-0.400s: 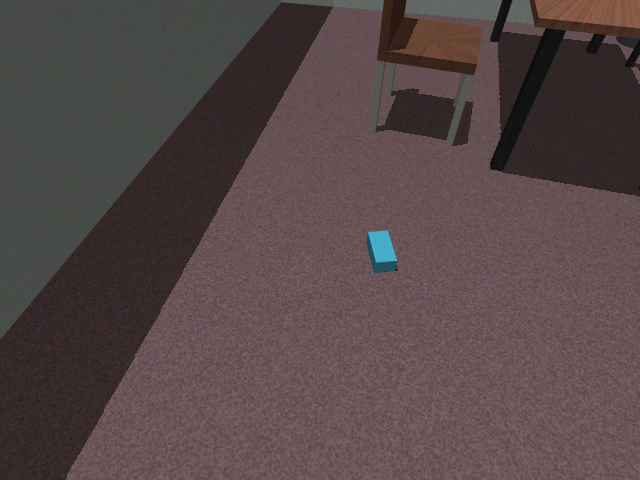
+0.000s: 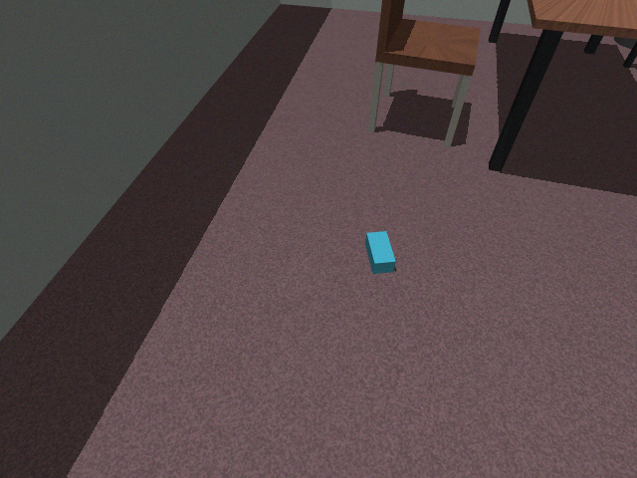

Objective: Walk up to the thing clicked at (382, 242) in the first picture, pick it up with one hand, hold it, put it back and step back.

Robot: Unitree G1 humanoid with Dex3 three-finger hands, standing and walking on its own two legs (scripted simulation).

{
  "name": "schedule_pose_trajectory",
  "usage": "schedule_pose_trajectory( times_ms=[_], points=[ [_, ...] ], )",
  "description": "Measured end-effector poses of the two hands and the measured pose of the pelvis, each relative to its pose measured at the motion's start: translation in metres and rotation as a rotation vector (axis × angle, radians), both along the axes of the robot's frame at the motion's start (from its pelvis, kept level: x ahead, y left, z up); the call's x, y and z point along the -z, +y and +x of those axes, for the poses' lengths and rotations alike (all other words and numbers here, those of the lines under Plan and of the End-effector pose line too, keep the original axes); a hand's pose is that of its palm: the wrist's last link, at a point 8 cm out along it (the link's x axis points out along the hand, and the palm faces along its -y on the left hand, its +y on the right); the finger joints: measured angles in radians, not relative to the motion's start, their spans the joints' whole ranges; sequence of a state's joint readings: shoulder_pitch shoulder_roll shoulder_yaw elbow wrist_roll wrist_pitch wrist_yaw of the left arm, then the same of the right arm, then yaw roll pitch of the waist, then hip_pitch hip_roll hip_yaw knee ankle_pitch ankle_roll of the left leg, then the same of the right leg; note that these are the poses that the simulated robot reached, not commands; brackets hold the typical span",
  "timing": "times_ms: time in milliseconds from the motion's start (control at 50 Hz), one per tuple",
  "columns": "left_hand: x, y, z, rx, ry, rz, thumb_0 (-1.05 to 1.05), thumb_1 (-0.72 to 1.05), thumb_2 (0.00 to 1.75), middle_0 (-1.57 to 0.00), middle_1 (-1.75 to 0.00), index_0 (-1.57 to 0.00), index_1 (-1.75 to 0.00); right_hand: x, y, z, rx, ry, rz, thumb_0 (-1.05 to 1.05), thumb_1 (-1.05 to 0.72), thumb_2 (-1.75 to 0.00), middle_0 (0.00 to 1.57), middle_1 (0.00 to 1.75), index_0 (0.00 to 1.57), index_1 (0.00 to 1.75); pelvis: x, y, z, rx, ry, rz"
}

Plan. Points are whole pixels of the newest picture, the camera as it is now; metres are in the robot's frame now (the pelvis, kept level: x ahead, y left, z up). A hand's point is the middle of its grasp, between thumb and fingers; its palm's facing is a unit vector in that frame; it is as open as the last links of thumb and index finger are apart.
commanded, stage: stand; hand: left
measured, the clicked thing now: (379, 252) +1.08 -0.23 -0.75
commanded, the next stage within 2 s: walk up in 0.72 s
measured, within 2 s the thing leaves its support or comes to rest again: neither
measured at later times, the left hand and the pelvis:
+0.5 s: hand out of the picture +0.08 +0.25 -0.16, palm faces -0.03 -0.94 -0.33, open 7.4 cm; pelvis +0.01 +0.00 +0.00, yaw +0 degrees
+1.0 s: hand (125, 477) +0.17 +0.29 -0.15, palm faces -0.31 -0.86 -0.40, open 7.4 cm; pelvis +0.06 +0.03 -0.01, yaw -16 degrees
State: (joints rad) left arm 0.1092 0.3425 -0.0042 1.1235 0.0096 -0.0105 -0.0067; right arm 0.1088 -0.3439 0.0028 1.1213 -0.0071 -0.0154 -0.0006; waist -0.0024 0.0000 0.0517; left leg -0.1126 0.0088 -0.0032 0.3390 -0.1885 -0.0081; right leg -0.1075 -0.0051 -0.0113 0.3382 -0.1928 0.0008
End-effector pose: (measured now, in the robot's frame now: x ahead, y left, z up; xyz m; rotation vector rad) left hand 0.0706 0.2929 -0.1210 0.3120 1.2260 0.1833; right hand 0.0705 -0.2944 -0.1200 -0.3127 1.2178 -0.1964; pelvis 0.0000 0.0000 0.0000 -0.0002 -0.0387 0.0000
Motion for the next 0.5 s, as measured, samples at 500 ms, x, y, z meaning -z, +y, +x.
schedule_pose_trajectory(
  times_ms=[500],
  points=[
    [0.0002,-0.0033,0.0025,-0.001,0.013,0.002,0.01,0.9,0.89,-0.2,-0.3,-0.2,-0.3,0.0003,-0.0038,0.0047,0.0,0.014,-0.001,0.0,-0.9,-0.9,0.2,0.3,0.21,0.3,-0.0006,-0.0035,0.0063,-0.003,0.009,-0.001]
  ],
)
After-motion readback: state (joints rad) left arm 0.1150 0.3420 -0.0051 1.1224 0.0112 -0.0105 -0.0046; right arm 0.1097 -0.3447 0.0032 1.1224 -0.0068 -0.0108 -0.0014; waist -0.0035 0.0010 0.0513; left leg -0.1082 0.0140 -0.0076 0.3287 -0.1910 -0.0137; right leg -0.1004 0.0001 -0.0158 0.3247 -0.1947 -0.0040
